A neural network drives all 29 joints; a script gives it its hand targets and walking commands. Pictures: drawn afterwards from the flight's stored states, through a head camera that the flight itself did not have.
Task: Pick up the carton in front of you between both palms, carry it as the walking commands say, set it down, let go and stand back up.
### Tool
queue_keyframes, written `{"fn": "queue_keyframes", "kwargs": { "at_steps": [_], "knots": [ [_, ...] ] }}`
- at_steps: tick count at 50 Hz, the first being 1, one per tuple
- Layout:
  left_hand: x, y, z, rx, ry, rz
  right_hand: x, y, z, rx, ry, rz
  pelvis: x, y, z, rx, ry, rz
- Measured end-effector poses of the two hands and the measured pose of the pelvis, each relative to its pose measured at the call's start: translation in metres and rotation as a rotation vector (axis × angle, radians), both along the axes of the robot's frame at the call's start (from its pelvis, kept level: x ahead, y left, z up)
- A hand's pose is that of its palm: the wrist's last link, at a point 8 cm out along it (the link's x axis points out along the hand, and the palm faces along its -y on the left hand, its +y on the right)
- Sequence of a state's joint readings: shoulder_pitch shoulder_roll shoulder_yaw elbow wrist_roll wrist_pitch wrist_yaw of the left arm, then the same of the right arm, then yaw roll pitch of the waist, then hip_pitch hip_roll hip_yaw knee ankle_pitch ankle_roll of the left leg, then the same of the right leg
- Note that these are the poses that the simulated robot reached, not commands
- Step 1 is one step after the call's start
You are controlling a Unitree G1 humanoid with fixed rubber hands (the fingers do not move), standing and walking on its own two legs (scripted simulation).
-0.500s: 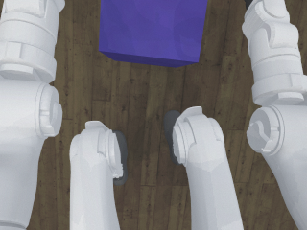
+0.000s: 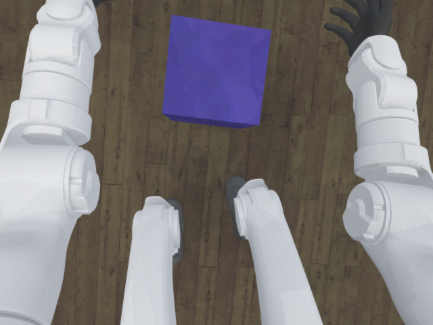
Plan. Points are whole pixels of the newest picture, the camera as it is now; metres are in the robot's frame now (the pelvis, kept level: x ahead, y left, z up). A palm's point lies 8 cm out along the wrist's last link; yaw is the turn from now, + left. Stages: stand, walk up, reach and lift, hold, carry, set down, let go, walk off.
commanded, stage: set down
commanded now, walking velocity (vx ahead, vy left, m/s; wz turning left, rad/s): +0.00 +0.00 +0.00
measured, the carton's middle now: (212, 83) +0.52 -0.07 -0.41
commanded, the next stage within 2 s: let go in 0.24 s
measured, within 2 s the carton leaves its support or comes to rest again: neither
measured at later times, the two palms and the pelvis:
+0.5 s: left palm out of the picture +0.53 +0.14 +0.02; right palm out of the picture +0.46 -0.26 +0.02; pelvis +0.03 -0.01 +0.13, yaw +1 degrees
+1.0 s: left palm out of the picture +0.36 +0.19 +0.13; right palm out of the picture +0.29 -0.26 +0.14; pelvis +0.09 -0.02 +0.22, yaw +0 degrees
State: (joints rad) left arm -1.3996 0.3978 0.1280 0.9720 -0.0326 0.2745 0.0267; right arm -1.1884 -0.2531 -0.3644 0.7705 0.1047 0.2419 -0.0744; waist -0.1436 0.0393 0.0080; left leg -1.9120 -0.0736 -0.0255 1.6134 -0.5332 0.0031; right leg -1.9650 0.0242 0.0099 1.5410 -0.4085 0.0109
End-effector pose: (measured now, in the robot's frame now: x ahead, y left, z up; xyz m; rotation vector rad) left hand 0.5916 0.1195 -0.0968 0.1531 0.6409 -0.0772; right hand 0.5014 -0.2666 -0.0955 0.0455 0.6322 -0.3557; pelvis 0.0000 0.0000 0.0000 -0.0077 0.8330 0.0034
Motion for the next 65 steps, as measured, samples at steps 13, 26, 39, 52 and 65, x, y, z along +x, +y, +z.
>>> {"fn": "queue_keyframes", "kwargs": {
  "at_steps": [13,26,39,52,65],
  "knots": [
    [-0.002,0.004,0.081,-0.002,0.009,-0.005,-0.004,-0.001,0.077,0.001,-0.003,0.010,0.013,-0.003,0.074,0.009,-0.011,-0.002],
    [-0.074,0.019,0.121,0.082,0.046,0.097,-0.049,0.004,0.122,-0.071,0.104,0.210,0.036,-0.013,0.139,0.025,-0.095,0.002],
    [-0.162,0.040,0.183,0.090,0.076,0.115,-0.133,-0.008,0.189,-0.078,0.167,0.294,0.068,-0.024,0.190,0.023,-0.332,-0.006],
    [-0.244,0.075,0.229,0.081,0.103,0.103,-0.218,0.015,0.245,-0.072,0.183,0.279,0.097,-0.015,0.223,0.006,-0.593,-0.012],
    [-0.310,0.118,0.262,0.086,0.127,0.124,-0.238,0.041,0.264,-0.071,0.180,0.309,0.109,0.009,0.236,-0.015,-0.824,-0.015]
  ]
}}
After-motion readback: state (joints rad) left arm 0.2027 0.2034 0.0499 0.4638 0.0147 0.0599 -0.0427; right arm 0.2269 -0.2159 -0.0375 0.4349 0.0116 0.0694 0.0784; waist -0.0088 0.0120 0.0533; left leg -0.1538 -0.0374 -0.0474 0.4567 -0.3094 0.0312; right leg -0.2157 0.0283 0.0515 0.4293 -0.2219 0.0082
